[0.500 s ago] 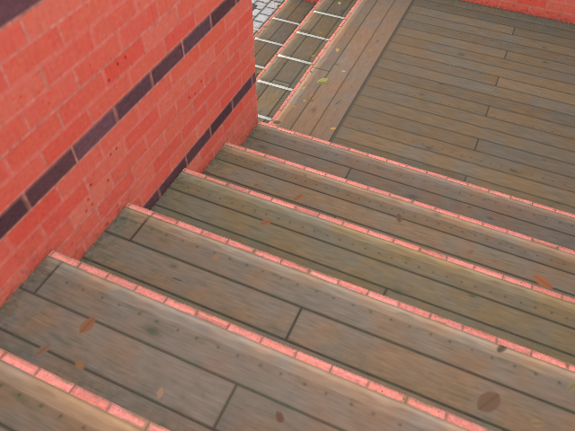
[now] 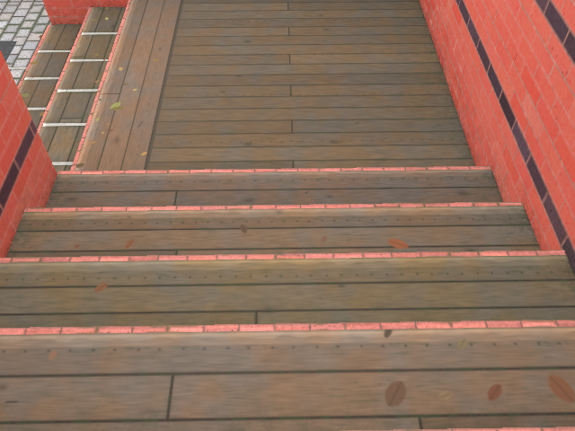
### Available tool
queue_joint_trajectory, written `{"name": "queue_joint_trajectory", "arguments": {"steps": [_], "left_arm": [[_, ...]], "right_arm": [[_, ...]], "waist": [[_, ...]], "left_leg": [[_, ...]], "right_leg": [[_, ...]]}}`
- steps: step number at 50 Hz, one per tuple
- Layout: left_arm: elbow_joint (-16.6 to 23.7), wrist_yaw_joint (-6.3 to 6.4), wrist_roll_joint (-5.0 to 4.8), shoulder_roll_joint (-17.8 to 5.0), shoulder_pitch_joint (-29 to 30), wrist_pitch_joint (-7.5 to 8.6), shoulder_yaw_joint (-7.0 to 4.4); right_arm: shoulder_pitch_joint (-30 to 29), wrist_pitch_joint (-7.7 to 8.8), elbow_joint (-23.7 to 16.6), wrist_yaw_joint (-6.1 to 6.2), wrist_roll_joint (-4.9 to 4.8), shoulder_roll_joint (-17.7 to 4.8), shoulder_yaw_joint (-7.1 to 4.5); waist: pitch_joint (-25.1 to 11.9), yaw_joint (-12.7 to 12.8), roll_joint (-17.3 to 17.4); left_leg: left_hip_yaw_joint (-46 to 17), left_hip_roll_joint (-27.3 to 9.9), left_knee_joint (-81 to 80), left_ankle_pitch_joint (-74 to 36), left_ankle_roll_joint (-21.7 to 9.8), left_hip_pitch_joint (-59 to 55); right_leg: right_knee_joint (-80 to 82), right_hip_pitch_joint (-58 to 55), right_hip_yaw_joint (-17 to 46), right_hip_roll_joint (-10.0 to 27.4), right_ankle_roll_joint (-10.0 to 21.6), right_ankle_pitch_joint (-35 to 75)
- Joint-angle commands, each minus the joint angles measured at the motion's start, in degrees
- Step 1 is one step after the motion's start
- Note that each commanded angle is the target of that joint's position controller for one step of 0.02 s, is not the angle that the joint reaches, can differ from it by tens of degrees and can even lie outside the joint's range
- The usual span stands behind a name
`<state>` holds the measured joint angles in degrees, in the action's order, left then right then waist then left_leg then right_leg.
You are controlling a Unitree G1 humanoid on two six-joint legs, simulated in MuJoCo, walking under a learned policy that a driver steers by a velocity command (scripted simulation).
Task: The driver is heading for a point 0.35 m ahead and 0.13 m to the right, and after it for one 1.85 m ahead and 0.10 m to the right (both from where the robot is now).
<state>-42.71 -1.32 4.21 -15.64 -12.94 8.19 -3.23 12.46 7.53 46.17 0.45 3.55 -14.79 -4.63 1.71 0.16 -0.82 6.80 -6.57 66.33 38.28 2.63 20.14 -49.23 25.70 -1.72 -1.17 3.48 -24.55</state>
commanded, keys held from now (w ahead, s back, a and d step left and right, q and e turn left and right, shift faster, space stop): e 0.66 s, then w+e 0.34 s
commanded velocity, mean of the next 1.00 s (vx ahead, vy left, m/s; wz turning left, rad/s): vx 0.10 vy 0.00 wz -0.59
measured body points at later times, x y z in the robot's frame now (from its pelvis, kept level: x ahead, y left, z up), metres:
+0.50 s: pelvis +0.04 +0.06 +0.03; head +0.07 +0.05 +0.48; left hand +0.25 +0.27 -0.08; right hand +0.07 -0.23 -0.08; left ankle +0.03 +0.15 -0.70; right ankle -0.01 -0.07 -0.58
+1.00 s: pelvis +0.05 -0.04 +0.03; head +0.06 -0.06 +0.48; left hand +0.31 +0.09 -0.06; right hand -0.04 -0.32 -0.09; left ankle +0.05 +0.14 -0.66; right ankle -0.02 -0.10 -0.70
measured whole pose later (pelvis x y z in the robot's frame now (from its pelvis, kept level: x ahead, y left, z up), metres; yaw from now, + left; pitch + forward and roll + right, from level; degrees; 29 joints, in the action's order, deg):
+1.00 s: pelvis +0.05 -0.04 +0.03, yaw -36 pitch +1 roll +0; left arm -37.8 -3.7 4.4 -15.5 -16.7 6.8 -2.2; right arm 17.1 5.6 43.4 -0.8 3.6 -18.7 -1.1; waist 0.7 -1.2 2.3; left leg 1.7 -4.7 52.0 27.4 -3.9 15.3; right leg -34.2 15.0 -2.8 -2.0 3.7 -20.5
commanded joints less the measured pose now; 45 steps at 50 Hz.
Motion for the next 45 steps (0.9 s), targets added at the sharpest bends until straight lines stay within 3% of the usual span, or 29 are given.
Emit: {"name": "queue_joint_trajectory", "arguments": {"steps": [1, 2, 3, 4, 5, 6, 7, 9, 13, 14, 15, 16, 17, 18, 19, 20, 21, 22, 23, 24, 25, 27, 30, 33, 35, 38, 42, 44, 45], "left_arm": [[-3.8, 0.09, -2.01, -8.16, -18.51, 2.99, -2.91], [-3.53, -0.37, -3.5, -5.77, -14.27, 1.84, -2.02], [-2.78, -0.9, -3.18, -5.84, -9.9, 0.47, -1.45], [-0.89, -1.15, -1.99, -6.65, -5.83, -1.33, -1.27], [0.7, -1.64, -1.55, -6.16, -2.12, -1.87, -0.64], [2.71, -1.74, -0.91, -7.01, 2.12, -2.03, -0.44], [4.48, -1.44, 0.92, -8.09, 5.45, -2.15, -0.02], [4.27, -0.22, 1.1, -8.62, 2.13, -1.51, 0.31], [2.75, 0.22, -0.8, -7.14, -7.43, -0.82, 1.12], [1.51, -0.24, -2.86, -7.89, -10.92, -1.31, 0.87], [2.08, -0.83, -2.96, -9.54, -9.47, -1.9, 0.51], [2.92, -1.5, -2.95, -10.1, -6.36, -2.8, 0.31], [3.49, -2.45, -2.61, -9.71, -3.81, -3.61, 0.55], [4.27, -3.42, -1.18, -5.41, -7.36, -4.06, 1.37], [7.57, -3.29, -0.52, -1.99, -8.55, -4.32, 2.69], [7.38, -2.08, 0.05, -6.0, -4.2, -4.49, 1.76], [7.29, 0.29, -1.5, -6.37, -1.44, -4.78, 1.12], [6.29, 1.78, -1.74, -8.5, -3.47, -5.14, 0.6], [6.2, 2.23, -0.12, -7.5, -3.99, -5.2, 1.07], [6.73, 1.27, 1.58, -6.88, -3.92, -5.18, 1.79], [7.26, 0.05, 1.64, -5.96, -3.87, -5.42, 2.04], [8.15, -2.26, 0.32, -5.24, -3.51, -5.39, 2.21], [9.87, -3.5, -0.26, -5.56, -0.29, -5.04, 2.19], [11.51, -3.75, 0.31, -4.31, 1.68, -6.03, 2.86], [11.19, -3.78, 0.87, -5.0, 1.0, -6.48, 2.5], [11.01, -3.65, 1.33, -5.87, 1.42, -6.23, 1.81], [11.23, -3.64, 0.15, -4.41, 4.53, -4.66, 1.65], [9.69, -4.01, -0.23, -4.53, 1.81, -3.5, 0.73], [8.43, -4.07, -0.31, -5.34, -1.14, -2.76, -0.22]], "right_arm": [[-14.24, -0.02, -15.95, -1.3, -5.09, -5.07, -0.57], [-10.93, -1.28, -14.03, -0.06, -2.48, -8.01, -1.13], [-7.1, -2.38, -13.57, 1.09, -0.37, -6.12, -0.21], [-4.8, -3.92, -13.22, 1.88, 0.7, -4.8, 0.82], [-2.58, -4.76, -13.54, 1.95, 1.02, -2.85, 1.86], [0.06, -5.22, -12.81, 1.33, 0.69, -3.11, 2.19], [4.94, -5.37, -11.34, 0.03, 1.12, -3.08, 2.81], [4.01, -5.27, -14.24, -0.59, 0.82, -5.65, 2.36], [-4.98, -6.69, -19.39, -0.05, 1.09, -4.09, 3.99], [-9.12, -6.9, -20.76, 0.15, 0.19, -3.07, 4.21], [-7.43, -6.94, -20.17, 0.26, -0.84, -3.05, 4.27], [-3.9, -6.73, -18.41, 0.22, -1.94, -3.4, 3.94], [0.86, -6.11, -16.52, 0.21, -2.95, -4.51, 3.16], [5.59, -4.73, -15.44, 1.01, -2.63, -11.84, 0.82], [7.3, -3.57, -15.29, 0.63, 0.67, -18.49, -1.63], [7.09, -2.8, -14.64, -0.03, 2.94, -14.04, -0.69], [6.77, -2.55, -12.12, -0.77, 0.48, -12.51, 0.1], [1.26, -2.6, -12.75, -1.35, -0.74, -7.17, 1.9], [-2.92, -2.7, -13.53, -1.5, -1.85, -3.76, 3.26], [-6.51, -2.64, -15.39, -1.03, -1.96, -3.5, 3.57], [-7.06, -2.62, -15.89, -0.24, -1.36, -4.94, 3.3], [-4.54, -2.8, -15.05, 1.33, -0.86, -8.13, 2.6], [0.14, -2.66, -12.87, 2.01, -1.76, -10.69, 1.83], [2.95, -2.35, -11.19, 1.55, -1.7, -13.0, 0.88], [4.63, -2.04, -10.51, 0.68, -1.32, -14.17, 0.16], [2.13, -0.91, -10.36, 0.28, -1.31, -12.06, 0.55], [2.0, -0.5, -8.18, 1.12, -1.16, -12.85, 0.37], [0.23, -1.54, -7.31, 0.68, -1.38, -13.62, 0.51], [-0.01, -2.21, -6.82, 0.09, -0.87, -13.35, 0.84]], "waist": [[-4.11, 8.2, -6.12], [-4.59, 5.36, -2.22], [-6.07, 1.14, -0.85], [-6.53, -1.0, 0.68], [-6.93, -3.52, 0.02], [-7.13, -5.64, 1.38], [-8.15, -7.38, -0.35], [-8.14, -6.16, 0.65], [-8.34, 3.1, -3.67], [-6.77, 5.09, -5.05], [-7.21, 4.89, -7.65], [-7.73, 3.12, -6.95], [-8.9, -0.07, -4.73], [-13.68, 0.77, 4.89], [-15.22, -0.68, 16.73], [-11.15, -3.78, -1.73], [-9.02, -1.98, -1.44], [-10.05, 0.88, 0.12], [-9.33, 2.72, 2.89], [-10.43, 3.42, 3.5], [-10.45, 2.68, 3.01], [-9.12, 1.22, 2.69], [-7.04, -1.41, 4.0], [-6.04, -3.15, 4.7], [-4.19, -4.28, 5.56], [-0.45, -4.33, 6.78], [0.31, -5.21, 6.11], [0.52, -2.71, 4.96], [-0.22, -1.09, 3.56]], "left_leg": [[-14.99, 5.15, 13.67, 8.92, 0.27, 38.51], [-15.18, 3.1, 14.57, 6.02, 1.14, 33.18], [-15.52, 2.36, 13.07, 2.65, 2.03, 28.11], [-15.22, 2.66, 11.07, -2.58, 2.74, 21.56], [-13.13, 4.09, 9.94, -10.17, 2.88, 15.64], [-10.38, 4.99, 7.15, -17.2, 3.12, 9.96], [-8.33, 6.51, 13.84, -29.05, 2.01, 2.8], [-7.19, 7.02, 12.85, -24.55, 2.89, 2.88], [-11.46, 5.88, -3.59, -12.86, 3.94, 14.0], [-8.52, 8.47, -14.74, -3.59, 4.15, 15.69], [-6.9, 10.2, -19.71, -7.03, 3.35, 11.81], [-5.72, 11.29, -27.35, -14.41, 2.28, 6.62], [-5.84, 11.54, -35.5, -25.49, -0.56, -3.61], [-16.46, 2.28, -34.16, -59.88, -12.77, -19.9], [-41.54, -16.35, -39.45, -78.62, -33.5, -28.67], [-42.14, -21.37, -41.09, -77.06, -32.57, -28.66], [-38.11, -18.84, -39.73, -78.7, -29.99, -24.17], [-28.49, -13.45, -39.52, -79.71, -24.56, -20.61], [-22.16, -9.3, -39.58, -78.73, -20.64, -17.03], [-17.75, -6.97, -41.15, -75.08, -19.4, -13.32], [-14.09, -4.96, -42.82, -70.94, -19.22, -10.89], [-9.47, -4.26, -44.33, -67.45, -19.04, -10.28], [-7.85, -6.71, -45.81, -62.9, -17.64, -17.27], [-8.84, -10.56, -46.31, -60.87, -18.4, -21.9], [-9.71, -12.83, -51.09, -44.55, -19.52, -19.67], [-11.21, -14.24, -57.16, -14.52, -18.28, -16.88], [-7.38, -14.55, -56.39, -11.22, -16.95, -22.49], [-2.8, -13.1, -51.95, -9.95, -16.23, -19.26], [-0.43, -11.63, -46.88, -8.96, -15.88, -15.14]], "right_leg": [[19.18, -29.78, 38.55, 22.7, 22.85, 55.7], [16.58, -21.62, 34.05, 21.3, 21.69, 57.39], [16.62, -14.9, 30.82, 20.18, 20.58, 57.71], [19.47, -5.9, 28.62, 17.25, 18.76, 52.37], [20.98, 1.44, 25.9, 13.37, 16.89, 48.44], [21.29, 7.49, 21.82, 10.35, 14.85, 46.14], [18.71, 14.21, 18.45, 7.56, 13.63, 47.27], [16.62, 11.63, 18.92, 7.45, 12.44, 46.89], [8.77, -8.81, 29.93, 13.17, 13.0, 40.27], [11.65, -11.85, 31.08, 11.63, 14.14, 37.83], [11.89, -11.49, 31.88, 10.54, 14.04, 36.81], [10.78, -9.57, 32.01, 9.55, 14.1, 38.28], [9.53, -4.1, 31.1, 7.43, 12.94, 37.84], [0.08, 7.47, 22.73, 1.23, 4.85, 21.84], [-14.31, 26.83, 13.76, -7.32, -5.08, -12.96], [-24.9, 32.95, 16.65, -2.08, -7.96, -12.32], [-32.38, 34.28, 14.26, -2.54, -10.2, -11.13], [-36.32, 30.21, 13.7, -1.54, -10.9, -6.01], [-36.17, 27.88, 12.19, -1.28, -11.0, -1.76], [-38.45, 23.9, 8.38, -0.25, -11.26, 1.66], [-39.6, 21.47, 6.39, -0.07, -10.95, 5.76], [-38.72, 19.32, 4.48, 0.75, -10.16, 10.18], [-25.48, 21.51, 4.15, 4.34, -10.44, 9.09], [-12.32, 20.68, 3.42, 7.38, -10.28, 7.6], [-6.95, 16.62, 1.56, 7.49, -8.43, 4.84], [-0.45, 12.15, 0.76, 6.8, -3.56, 2.8], [10.87, 6.58, -1.29, 4.76, 0.5, 1.89], [19.35, -2.71, -4.65, 2.39, 2.26, 7.65], [21.88, -10.67, -6.18, 0.4, 3.17, 11.13]]}}
Keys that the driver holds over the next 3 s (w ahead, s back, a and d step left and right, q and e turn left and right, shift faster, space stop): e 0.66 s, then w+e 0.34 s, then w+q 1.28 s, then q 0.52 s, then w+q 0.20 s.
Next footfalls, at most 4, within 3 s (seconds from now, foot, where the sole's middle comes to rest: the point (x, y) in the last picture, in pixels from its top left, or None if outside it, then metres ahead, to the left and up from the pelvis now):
0.34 left None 0.07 0.14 -0.74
0.92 right None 0.01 -0.13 -0.74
1.44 left None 0.41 -0.21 -0.89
1.78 right None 0.49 -0.48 -0.89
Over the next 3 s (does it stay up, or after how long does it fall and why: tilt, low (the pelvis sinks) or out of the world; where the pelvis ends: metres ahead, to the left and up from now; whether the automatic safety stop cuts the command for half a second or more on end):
stays up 0.96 -0.40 -0.41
